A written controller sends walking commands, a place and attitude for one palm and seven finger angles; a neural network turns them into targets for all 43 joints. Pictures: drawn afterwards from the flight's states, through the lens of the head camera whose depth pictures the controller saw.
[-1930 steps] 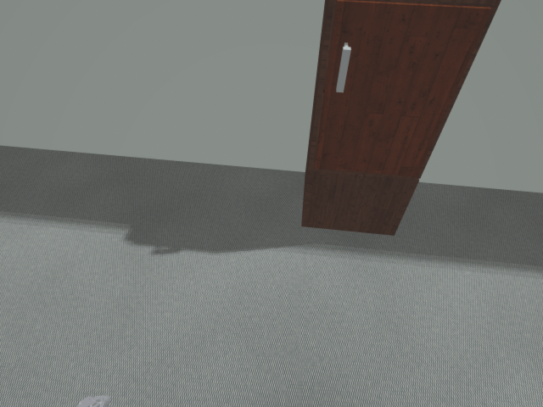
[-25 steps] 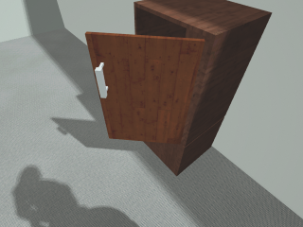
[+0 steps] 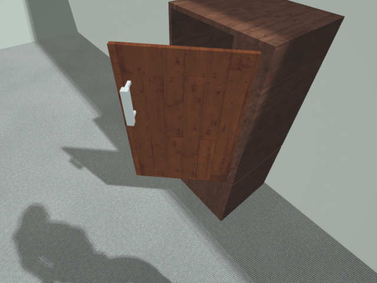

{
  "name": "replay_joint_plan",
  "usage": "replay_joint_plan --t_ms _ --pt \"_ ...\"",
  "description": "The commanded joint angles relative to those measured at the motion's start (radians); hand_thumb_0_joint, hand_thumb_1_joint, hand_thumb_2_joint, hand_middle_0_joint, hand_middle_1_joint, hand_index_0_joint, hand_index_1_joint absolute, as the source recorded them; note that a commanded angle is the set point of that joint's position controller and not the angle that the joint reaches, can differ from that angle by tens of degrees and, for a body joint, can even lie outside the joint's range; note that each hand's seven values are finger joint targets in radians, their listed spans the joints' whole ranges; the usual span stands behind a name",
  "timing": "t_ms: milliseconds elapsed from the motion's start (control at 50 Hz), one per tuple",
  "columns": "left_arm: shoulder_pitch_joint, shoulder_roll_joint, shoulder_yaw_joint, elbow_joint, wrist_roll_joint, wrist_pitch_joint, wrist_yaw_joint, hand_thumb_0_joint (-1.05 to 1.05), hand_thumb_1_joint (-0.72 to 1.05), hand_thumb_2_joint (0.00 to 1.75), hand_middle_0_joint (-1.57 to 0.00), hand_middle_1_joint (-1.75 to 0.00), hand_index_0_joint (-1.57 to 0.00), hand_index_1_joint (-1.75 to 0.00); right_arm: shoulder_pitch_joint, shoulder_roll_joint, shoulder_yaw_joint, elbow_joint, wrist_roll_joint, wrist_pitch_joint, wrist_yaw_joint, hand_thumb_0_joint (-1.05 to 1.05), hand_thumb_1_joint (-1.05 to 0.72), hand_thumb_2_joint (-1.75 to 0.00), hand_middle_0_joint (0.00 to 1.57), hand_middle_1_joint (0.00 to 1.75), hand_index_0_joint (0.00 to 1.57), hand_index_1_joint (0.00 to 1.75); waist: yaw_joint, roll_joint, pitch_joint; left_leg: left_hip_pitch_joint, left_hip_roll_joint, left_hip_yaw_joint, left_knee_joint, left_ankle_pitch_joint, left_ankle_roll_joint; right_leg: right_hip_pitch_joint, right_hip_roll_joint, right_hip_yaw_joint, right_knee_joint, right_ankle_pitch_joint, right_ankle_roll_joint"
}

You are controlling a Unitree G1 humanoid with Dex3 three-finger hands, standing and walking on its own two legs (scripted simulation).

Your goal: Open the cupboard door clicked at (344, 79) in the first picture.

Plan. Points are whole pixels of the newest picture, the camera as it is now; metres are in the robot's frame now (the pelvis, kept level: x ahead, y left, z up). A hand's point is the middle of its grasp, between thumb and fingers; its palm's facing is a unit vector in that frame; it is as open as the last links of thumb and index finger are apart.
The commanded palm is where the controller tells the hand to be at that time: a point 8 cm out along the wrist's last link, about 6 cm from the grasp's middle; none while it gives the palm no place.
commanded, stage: look again from close up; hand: left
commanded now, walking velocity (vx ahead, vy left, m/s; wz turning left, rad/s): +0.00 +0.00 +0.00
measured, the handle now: (129, 103) +0.60 +0.22 +0.05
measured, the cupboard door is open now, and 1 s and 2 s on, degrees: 46 46 46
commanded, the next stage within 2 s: shuffle to correct the standing spot in 0.04 s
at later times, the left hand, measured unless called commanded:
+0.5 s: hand out of the picture +0.00 +0.17 -0.19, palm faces +0.05 -0.99 -0.16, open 7.4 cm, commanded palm none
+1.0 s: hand out of the picture +0.07 +0.18 -0.18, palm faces +0.01 -0.98 -0.22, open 7.4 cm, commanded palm none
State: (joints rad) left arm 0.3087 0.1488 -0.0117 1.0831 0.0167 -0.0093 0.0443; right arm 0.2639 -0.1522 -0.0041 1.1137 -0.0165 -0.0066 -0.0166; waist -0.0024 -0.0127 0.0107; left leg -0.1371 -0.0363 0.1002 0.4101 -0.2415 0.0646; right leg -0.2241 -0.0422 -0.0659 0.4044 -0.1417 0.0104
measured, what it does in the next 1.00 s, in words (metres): stands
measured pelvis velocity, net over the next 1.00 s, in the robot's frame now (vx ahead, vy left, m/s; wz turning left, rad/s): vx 0.02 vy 0.00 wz -0.02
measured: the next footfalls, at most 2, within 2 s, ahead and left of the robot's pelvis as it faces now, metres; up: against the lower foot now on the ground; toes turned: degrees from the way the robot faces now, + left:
none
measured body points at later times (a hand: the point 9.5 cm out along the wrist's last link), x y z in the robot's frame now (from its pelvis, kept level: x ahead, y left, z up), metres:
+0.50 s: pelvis +0.05 +0.01 -0.01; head +0.05 +0.02 +0.44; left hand +0.00 +0.22 -0.17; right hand +0.01 -0.21 -0.16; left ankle -0.01 +0.07 -0.74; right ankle +0.05 -0.13 -0.74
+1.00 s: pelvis +0.02 +0.00 -0.01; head +0.02 +0.01 +0.44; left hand +0.07 +0.23 -0.16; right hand +0.05 -0.23 -0.16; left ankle -0.01 +0.07 -0.74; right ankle +0.05 -0.13 -0.74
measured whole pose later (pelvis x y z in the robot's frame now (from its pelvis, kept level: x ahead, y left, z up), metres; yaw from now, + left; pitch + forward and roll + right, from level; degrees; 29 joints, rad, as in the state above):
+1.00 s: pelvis +0.02 +0.00 -0.01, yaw -1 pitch -3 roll +0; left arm 0.25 0.16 0.00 1.02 0.01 0.01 0.05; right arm 0.28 -0.17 -0.02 1.01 -0.02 -0.01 -0.04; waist -0.01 0.01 0.03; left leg -0.15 -0.03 0.11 0.55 -0.36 0.07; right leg -0.25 -0.03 -0.04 0.56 -0.26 0.01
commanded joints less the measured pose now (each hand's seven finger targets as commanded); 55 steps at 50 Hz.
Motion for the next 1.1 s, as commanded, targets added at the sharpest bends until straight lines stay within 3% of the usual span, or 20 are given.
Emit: replay_joint_plan --t_ms 0,120,240,340,380,420,460,500,520,580,680,780,800,820,840,880,900,940,1020,1080 --pt "0.062 0.089 0.018 -0.025 0.002 -0.016 0.005 0.00 0.90 0.90 -0.20 -0.30 -0.20 -0.30 0.055 -0.113 -0.020 -0.025 0.007 -0.018 -0.006 0.00 -0.90 -0.90 0.20 0.30 0.20 0.30 -0.003 0.011 0.072 -0.110 0.152 -0.144 -0.137 0.020 -0.032 0.040 -0.087 0.103 -0.056 0.031 -0.027" --pt "0.072 0.082 0.018 -0.016 0.002 -0.017 0.007 0.00 0.90 0.90 -0.20 -0.30 -0.20 -0.30 0.054 -0.111 -0.019 -0.016 0.008 -0.022 -0.009 0.00 -0.90 -0.90 0.20 0.30 0.20 0.30 -0.001 0.018 0.060 -0.082 0.156 -0.141 -0.139 0.073 -0.032 0.050 -0.089 0.096 -0.050 0.061 -0.025" --pt "0.102 0.076 0.032 -0.016 0.015 -0.004 -0.006 0.00 0.90 0.90 -0.20 -0.30 -0.20 -0.30 0.090 -0.120 -0.025 -0.014 -0.002 -0.003 -0.003 0.00 -0.90 -0.90 0.20 0.30 0.20 0.30 0.006 0.032 0.142 -0.171 0.150 -0.161 -0.172 -0.321 -0.010 -0.003 -0.066 0.096 -0.025 -0.251 -0.041" --pt "0.149 0.065 0.047 -0.027 0.015 -0.009 -0.016 0.00 0.90 0.90 -0.20 -0.30 -0.20 -0.30 0.111 -0.109 -0.028 -0.032 -0.001 -0.007 -0.003 0.00 -0.90 -0.90 0.20 0.30 0.20 0.30 0.016 -0.014 0.180 -0.202 0.141 -0.157 -0.113 -0.325 0.009 -0.032 -0.075 0.141 -0.017 -0.307 -0.068" --pt "0.162 0.067 0.050 -0.026 0.012 -0.013 -0.013 0.00 0.90 0.90 -0.20 -0.30 -0.20 -0.30 0.127 -0.091 -0.022 -0.034 0.001 -0.015 -0.006 0.00 -0.90 -0.90 0.20 0.30 0.20 0.30 0.014 -0.044 0.164 -0.193 0.124 -0.133 -0.059 -0.219 0.005 -0.010 -0.094 0.175 -0.022 -0.255 -0.086" --pt "0.159 0.049 0.044 -0.021 0.007 -0.014 -0.005 0.00 0.90 0.90 -0.20 -0.30 -0.20 -0.30 0.150 -0.072 -0.013 -0.024 0.004 -0.025 -0.014 0.00 -0.90 -0.90 0.20 0.30 0.20 0.30 0.001 -0.037 0.129 -0.121 0.128 -0.109 -0.034 0.020 -0.008 -0.001 -0.089 0.148 0.029 -0.038 -0.083" --pt "0.157 0.027 0.033 -0.012 0.002 -0.013 0.003 0.00 0.90 0.90 -0.20 -0.30 -0.20 -0.30 0.182 -0.081 -0.011 -0.001 0.007 -0.033 -0.026 0.00 -0.90 -0.90 0.20 0.30 0.20 0.30 -0.007 0.022 0.063 -0.012 0.162 -0.112 -0.021 0.400 -0.013 0.017 -0.059 0.074 0.107 0.170 -0.053" --pt "0.156 0.032 0.032 -0.009 -0.004 -0.013 0.014 0.00 0.90 0.90 -0.20 -0.30 -0.20 -0.30 0.187 -0.096 -0.013 0.009 0.012 -0.037 -0.042 0.00 -0.90 -0.90 0.20 0.30 0.20 0.30 -0.006 0.067 0.028 0.057 0.181 -0.110 0.017 0.841 -0.032 0.051 -0.053 0.064 0.108 0.289 -0.034" --pt "0.159 0.048 0.037 -0.009 -0.007 -0.011 0.019 0.00 0.90 0.90 -0.20 -0.30 -0.20 -0.30 0.186 -0.107 -0.017 0.007 0.016 -0.035 -0.048 0.00 -0.90 -0.90 0.20 0.30 0.20 0.30 -0.003 0.077 0.018 0.081 0.185 -0.109 0.030 0.960 -0.047 0.062 -0.050 0.059 0.116 0.313 -0.033" --pt "0.151 0.053 0.045 -0.025 -0.006 0.005 0.027 0.00 0.90 0.90 -0.20 -0.30 -0.20 -0.30 0.182 -0.102 -0.029 -0.006 0.020 -0.020 -0.055 0.00 -0.90 -0.90 0.20 0.30 0.20 0.30 -0.002 0.067 0.032 0.097 0.196 -0.107 0.043 1.014 -0.048 0.032 -0.045 0.052 0.140 0.287 -0.028" --pt "0.102 0.044 0.057 -0.069 0.001 0.019 0.021 0.00 0.90 0.90 -0.20 -0.30 -0.20 -0.30 0.138 -0.093 -0.050 -0.031 0.010 -0.004 -0.050 0.00 -0.90 -0.90 0.20 0.30 0.20 0.30 -0.004 0.040 0.042 0.076 0.214 -0.118 0.032 0.757 0.001 -0.015 -0.044 0.068 0.145 0.163 -0.025" --pt "0.079 0.052 0.056 -0.083 0.002 0.016 0.016 0.00 0.90 0.90 -0.20 -0.30 -0.20 -0.30 0.105 -0.068 -0.049 -0.041 0.007 -0.003 -0.043 0.00 -0.90 -0.90 0.20 0.30 0.20 0.30 -0.002 0.045 0.014 -0.010 0.178 -0.115 0.023 0.485 -0.014 0.052 -0.073 0.116 0.120 0.294 -0.044" --pt "0.123 0.142 0.055 -0.048 0.005 0.000 0.046 0.00 0.90 0.90 -0.20 -0.30 -0.20 -0.30 0.025 -0.133 -0.050 -0.127 0.032 -0.019 -0.033 0.00 -0.90 -0.90 0.20 0.30 0.20 0.30 0.021 -0.118 -0.071 0.002 0.195 -0.097 0.230 0.742 -0.048 0.057 -0.094 0.081 0.101 0.588 -0.018" --pt "0.114 0.133 0.055 -0.091 -0.004 -0.012 0.041 0.00 0.90 0.90 -0.20 -0.30 -0.20 -0.30 0.069 -0.112 -0.050 -0.159 0.016 -0.018 -0.020 0.00 -0.90 -0.90 0.20 0.30 0.20 0.30 0.011 -0.150 -0.122 -0.062 0.132 -0.102 0.200 0.352 -0.046 0.138 -0.122 0.132 0.134 0.515 -0.060" --pt "0.061 0.113 0.049 -0.101 -0.004 -0.010 0.034 0.00 0.90 0.90 -0.20 -0.30 -0.20 -0.30 0.071 -0.086 -0.044 -0.154 0.017 -0.017 -0.021 0.00 -0.90 -0.90 0.20 0.30 0.20 0.30 -0.015 -0.087 -0.105 -0.049 0.126 -0.096 0.096 0.175 -0.045 0.096 -0.143 0.150 0.158 0.448 -0.078" --pt "0.008 0.092 0.030 -0.117 -0.005 -0.004 0.018 0.00 0.90 0.90 -0.20 -0.30 -0.20 -0.30 0.076 -0.076 -0.029 -0.144 0.000 -0.026 -0.014 0.00 -0.90 -0.90 0.20 0.30 0.20 0.30 -0.007 0.206 -0.059 -0.038 0.167 -0.139 0.023 0.333 -0.023 0.016 -0.067 0.089 0.164 0.111 -0.064" --pt "0.016 0.094 0.029 -0.118 -0.006 -0.005 0.013 0.00 0.90 0.90 -0.20 -0.30 -0.20 -0.30 0.063 -0.085 -0.026 -0.149 -0.002 -0.025 -0.017 0.00 -0.90 -0.90 0.20 0.30 0.20 0.30 0.001 0.226 -0.016 -0.049 0.184 -0.152 0.006 0.403 -0.015 0.001 -0.037 0.075 0.150 0.022 -0.060" --pt "0.003 0.093 0.022 -0.103 -0.006 0.000 0.007 0.00 0.90 0.90 -0.20 -0.30 -0.20 -0.30 0.062 -0.102 -0.021 -0.156 0.000 -0.024 -0.023 0.00 -0.90 -0.90 0.20 0.30 0.20 0.30 0.002 0.171 0.038 -0.057 0.186 -0.162 -0.015 0.403 -0.011 -0.007 -0.023 0.065 0.127 -0.030 -0.058" --pt "-0.011 0.097 0.010 -0.094 -0.001 0.002 -0.006 0.00 0.90 0.90 -0.20 -0.30 -0.20 -0.30 0.043 -0.122 -0.014 -0.165 0.002 -0.018 -0.010 0.00 -0.90 -0.90 0.20 0.30 0.20 0.30 0.004 0.005 0.151 -0.157 0.160 -0.163 -0.108 -0.079 -0.008 -0.045 -0.037 0.114 0.031 -0.129 -0.058" --pt "-0.011 0.111 0.010 -0.098 0.002 0.000 -0.010 0.00 0.90 0.90 -0.20 -0.30 -0.20 -0.30 0.059 -0.129 -0.014 -0.159 -0.003 -0.012 0.000 0.00 -0.90 -0.90 0.20 0.30 0.20 0.30 -0.003 -0.002 0.179 -0.185 0.140 -0.166 -0.148 -0.222 -0.007 -0.075 -0.037 0.136 0.000 -0.209 -0.059"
